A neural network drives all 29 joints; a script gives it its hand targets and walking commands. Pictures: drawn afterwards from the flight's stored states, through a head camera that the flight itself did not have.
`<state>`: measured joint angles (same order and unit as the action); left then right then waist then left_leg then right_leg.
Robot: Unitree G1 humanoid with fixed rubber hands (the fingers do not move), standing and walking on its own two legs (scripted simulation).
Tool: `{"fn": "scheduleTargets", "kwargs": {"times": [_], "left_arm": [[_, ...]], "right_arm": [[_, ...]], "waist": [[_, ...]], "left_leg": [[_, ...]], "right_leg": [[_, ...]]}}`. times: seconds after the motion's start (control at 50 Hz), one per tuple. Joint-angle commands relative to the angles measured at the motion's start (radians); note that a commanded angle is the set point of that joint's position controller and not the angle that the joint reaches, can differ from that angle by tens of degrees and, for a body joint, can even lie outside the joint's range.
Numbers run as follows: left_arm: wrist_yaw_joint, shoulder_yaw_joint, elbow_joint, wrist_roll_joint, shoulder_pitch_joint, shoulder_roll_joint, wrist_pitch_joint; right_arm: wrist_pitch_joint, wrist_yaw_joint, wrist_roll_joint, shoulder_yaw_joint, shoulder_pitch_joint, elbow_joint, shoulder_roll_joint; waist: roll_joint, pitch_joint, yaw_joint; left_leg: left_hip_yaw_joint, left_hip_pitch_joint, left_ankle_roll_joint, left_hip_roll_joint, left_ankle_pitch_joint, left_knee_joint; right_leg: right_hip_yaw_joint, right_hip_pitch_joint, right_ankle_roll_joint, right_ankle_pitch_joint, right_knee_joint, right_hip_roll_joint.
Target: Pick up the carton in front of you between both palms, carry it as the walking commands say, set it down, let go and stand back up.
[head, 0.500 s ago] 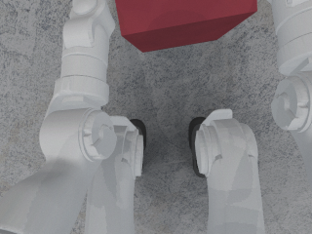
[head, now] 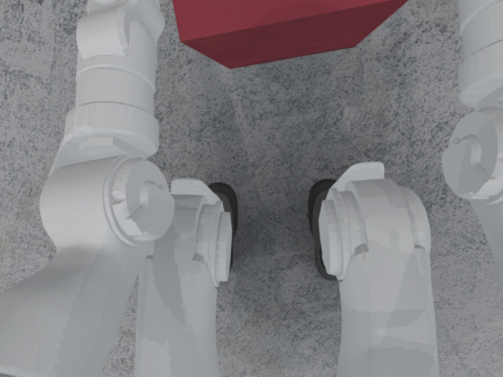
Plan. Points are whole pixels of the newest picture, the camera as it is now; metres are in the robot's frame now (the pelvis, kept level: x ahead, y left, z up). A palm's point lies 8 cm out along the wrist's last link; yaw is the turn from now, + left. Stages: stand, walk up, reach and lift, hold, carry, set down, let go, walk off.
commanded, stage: set down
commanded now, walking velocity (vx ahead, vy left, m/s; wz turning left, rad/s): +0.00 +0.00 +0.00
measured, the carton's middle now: out of the picture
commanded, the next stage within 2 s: let go in 1.56 s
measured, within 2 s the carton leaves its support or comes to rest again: neither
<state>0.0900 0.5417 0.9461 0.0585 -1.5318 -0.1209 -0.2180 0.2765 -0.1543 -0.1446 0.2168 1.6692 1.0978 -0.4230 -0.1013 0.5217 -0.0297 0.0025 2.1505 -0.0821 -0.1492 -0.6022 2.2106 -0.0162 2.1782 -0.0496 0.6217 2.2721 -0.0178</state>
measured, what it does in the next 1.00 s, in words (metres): rises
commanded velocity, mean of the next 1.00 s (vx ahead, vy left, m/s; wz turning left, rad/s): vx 0.00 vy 0.00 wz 0.00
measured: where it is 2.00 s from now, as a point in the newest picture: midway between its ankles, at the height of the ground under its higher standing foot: (273, 246)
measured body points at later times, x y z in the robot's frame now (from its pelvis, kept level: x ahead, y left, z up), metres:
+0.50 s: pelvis +0.01 +0.00 +0.00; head +0.39 -0.06 +0.22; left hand +0.58 +0.12 -0.19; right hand +0.58 -0.26 -0.19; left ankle +0.12 +0.12 -0.33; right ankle +0.11 -0.10 -0.33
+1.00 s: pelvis +0.01 +0.00 +0.10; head +0.37 -0.06 +0.36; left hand +0.59 +0.11 -0.02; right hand +0.60 -0.27 -0.02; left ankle +0.12 +0.12 -0.33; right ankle +0.10 -0.10 -0.33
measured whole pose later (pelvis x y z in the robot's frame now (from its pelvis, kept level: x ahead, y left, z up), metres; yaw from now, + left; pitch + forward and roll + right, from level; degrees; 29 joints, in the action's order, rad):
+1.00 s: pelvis +0.01 +0.00 +0.10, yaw -1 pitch +42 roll +5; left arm 0.21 0.39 0.86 -0.03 -1.41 -0.13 -0.24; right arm 0.22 -0.11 0.01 0.14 1.60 1.14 -0.56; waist -0.05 0.19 0.03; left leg 0.01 2.06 -0.06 -0.10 -0.54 1.85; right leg -0.05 2.10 -0.02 0.55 1.90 -0.05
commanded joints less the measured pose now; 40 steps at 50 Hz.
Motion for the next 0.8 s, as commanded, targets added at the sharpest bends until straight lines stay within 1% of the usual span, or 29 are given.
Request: {"fn": "scheduleTargets", "kwargs": {"times": [0.0,0.06,0.14,0.18,0.2,0.22,0.24,0.26,0.28,0.3,0.34,0.38,0.4,0.44,0.48,0.54,0.58,0.62,0.64,0.66,0.68,0.72,0.74,0.78], "left_arm": [[-0.180,-0.222,0.080,-0.020,-0.359,0.637,-0.042],[-0.173,-0.206,0.090,-0.014,-0.333,0.602,-0.041],[-0.154,-0.197,0.092,-0.017,-0.307,0.538,-0.029],[-0.123,-0.177,0.080,-0.010,-0.269,0.424,-0.015],[-0.097,-0.157,0.069,-0.001,-0.242,0.332,0.000],[-0.058,-0.130,0.057,0.008,-0.205,0.205,0.021],[-0.015,-0.110,0.044,0.013,-0.168,0.058,0.046],[0.032,-0.092,0.028,0.001,-0.148,-0.110,0.076],[0.065,-0.113,0.005,-0.033,-0.191,-0.173,0.100],[0.083,-0.145,-0.013,-0.074,-0.231,-0.209,0.117],[0.098,-0.214,-0.015,-0.151,-0.266,-0.234,0.136],[0.099,-0.286,0.034,-0.218,-0.259,-0.221,0.132],[0.097,-0.303,0.038,-0.231,-0.256,-0.207,0.128],[0.095,-0.312,0.035,-0.246,-0.243,-0.192,0.122],[0.100,-0.311,0.003,-0.252,-0.229,-0.190,0.116],[0.123,-0.319,-0.095,-0.249,-0.226,-0.196,0.101],[0.146,-0.319,-0.200,-0.248,-0.241,-0.202,0.081],[0.166,-0.301,-0.288,-0.241,-0.234,-0.200,0.041],[0.171,-0.284,-0.304,-0.231,-0.219,-0.196,0.015],[0.173,-0.268,-0.293,-0.219,-0.202,-0.189,-0.008],[0.171,-0.249,-0.269,-0.201,-0.184,-0.179,-0.024],[0.161,-0.203,-0.215,-0.154,-0.139,-0.151,-0.036],[0.155,-0.183,-0.194,-0.132,-0.120,-0.136,-0.033],[0.139,-0.168,-0.173,-0.106,-0.108,-0.115,-0.017]], "right_arm": [[0.018,-0.169,0.021,-0.137,0.204,0.057,0.674],[0.015,-0.164,0.009,-0.122,0.180,0.071,0.630],[-0.004,-0.151,0.008,-0.114,0.173,0.078,0.543],[-0.024,-0.125,0.004,-0.090,0.148,0.081,0.411],[-0.041,-0.099,0.001,-0.071,0.141,0.066,0.296],[-0.061,-0.059,-0.001,-0.053,0.137,0.053,0.156],[-0.087,-0.012,0.000,-0.037,0.125,0.037,0.003],[-0.120,0.039,0.018,-0.022,0.132,0.006,-0.162],[-0.148,0.076,0.060,-0.043,0.202,-0.034,-0.218],[-0.168,0.097,0.108,-0.067,0.262,-0.053,-0.245],[-0.196,0.122,0.200,-0.105,0.329,-0.067,-0.284],[-0.199,0.127,0.272,-0.165,0.345,-0.047,-0.273],[-0.193,0.124,0.291,-0.181,0.326,-0.018,-0.260],[-0.185,0.114,0.313,-0.200,0.318,0.000,-0.259],[-0.177,0.100,0.328,-0.226,0.297,0.014,-0.259],[-0.161,0.091,0.336,-0.222,0.274,-0.015,-0.294],[-0.146,0.096,0.334,-0.199,0.291,-0.106,-0.337],[-0.115,0.104,0.321,-0.191,0.295,-0.170,-0.363],[-0.092,0.107,0.310,-0.187,0.288,-0.169,-0.364],[-0.070,0.105,0.298,-0.183,0.283,-0.149,-0.352],[-0.055,0.099,0.283,-0.174,0.275,-0.123,-0.330],[-0.042,0.082,0.243,-0.140,0.246,-0.078,-0.294],[-0.045,0.075,0.222,-0.123,0.232,-0.060,-0.281],[-0.061,0.064,0.191,-0.094,0.215,-0.052,-0.263]], "waist": [[0.104,-0.653,-0.039],[0.101,-0.628,-0.036],[0.099,-0.631,-0.031],[0.099,-0.653,-0.028],[0.102,-0.676,-0.026],[0.107,-0.712,-0.025],[0.114,-0.757,-0.021],[0.130,-0.828,-0.007],[0.142,-0.933,0.003],[0.146,-1.015,0.013],[0.160,-1.132,0.019],[0.188,-1.199,0.001],[0.189,-1.203,0.003],[0.188,-1.216,0.018],[0.171,-1.283,0.033],[0.162,-1.470,0.036],[0.172,-1.645,0.030],[0.194,-1.776,0.026],[0.207,-1.769,0.027],[0.215,-1.696,0.031],[0.219,-1.590,0.039],[0.223,-1.420,0.041],[0.219,-1.368,0.042],[0.204,-1.344,0.045]], "left_leg": [[0.076,-0.210,0.069,-0.013,0.044,-0.121],[0.075,-0.230,0.073,-0.013,0.049,-0.122],[0.072,-0.284,0.070,-0.010,0.080,-0.121],[0.075,-0.327,0.061,-0.004,0.107,-0.122],[0.077,-0.358,0.055,0.000,0.131,-0.121],[0.080,-0.384,0.046,0.005,0.153,-0.120],[0.083,-0.408,0.036,0.011,0.175,-0.119],[0.085,-0.431,0.028,0.018,0.220,-0.109],[0.080,-0.448,0.026,0.023,0.279,-0.092],[0.076,-0.459,0.024,0.026,0.329,-0.077],[0.064,-0.452,0.026,0.038,0.390,-0.064],[0.060,-0.423,0.027,0.050,0.402,-0.063],[0.063,-0.409,0.028,0.050,0.395,-0.070],[0.066,-0.430,0.030,0.052,0.398,-0.082],[0.071,-0.486,0.028,0.052,0.430,-0.095],[0.075,-0.578,0.028,0.048,0.490,-0.121],[0.081,-0.662,0.029,0.042,0.526,-0.142],[0.091,-0.721,0.031,0.030,0.515,-0.185],[0.096,-0.712,0.034,0.025,0.475,-0.214],[0.100,-0.667,0.037,0.021,0.414,-0.246],[0.104,-0.606,0.038,0.020,0.352,-0.275],[0.102,-0.512,0.032,0.021,0.261,-0.329],[0.099,-0.480,0.028,0.023,0.241,-0.348],[0.097,-0.458,0.022,0.026,0.264,-0.372]], "right_leg": [[-0.057,-0.424,-0.017,-0.142,-0.253,-0.039],[-0.057,-0.418,-0.019,-0.133,-0.247,-0.040],[-0.050,-0.426,-0.016,-0.151,-0.234,-0.035],[-0.045,-0.444,-0.008,-0.173,-0.229,-0.030],[-0.041,-0.460,0.002,-0.194,-0.225,-0.025],[-0.036,-0.482,0.013,-0.215,-0.223,-0.020],[-0.032,-0.505,0.025,-0.241,-0.223,-0.012],[-0.031,-0.527,0.034,-0.278,-0.219,-0.004],[-0.037,-0.560,0.038,-0.338,-0.209,-0.001],[-0.050,-0.597,0.040,-0.405,-0.196,0.004],[-0.080,-0.643,0.040,-0.504,-0.177,0.016],[-0.086,-0.690,0.043,-0.556,-0.174,0.028],[-0.086,-0.696,0.043,-0.554,-0.177,0.031],[-0.075,-0.665,0.045,-0.511,-0.184,0.030],[-0.062,-0.660,0.045,-0.512,-0.188,0.027],[-0.042,-0.729,0.044,-0.568,-0.194,0.014],[-0.027,-0.804,0.041,-0.604,-0.213,0.003],[-0.011,-0.886,0.036,-0.603,-0.257,-0.005],[-0.003,-0.903,0.034,-0.569,-0.289,-0.009],[0.002,-0.886,0.032,-0.510,-0.323,-0.010],[0.005,-0.848,0.033,-0.447,-0.355,-0.009],[0.005,-0.761,0.036,-0.348,-0.414,-0.010],[0.000,-0.723,0.037,-0.325,-0.436,-0.012],[-0.013,-0.691,0.037,-0.355,-0.464,-0.012]]}}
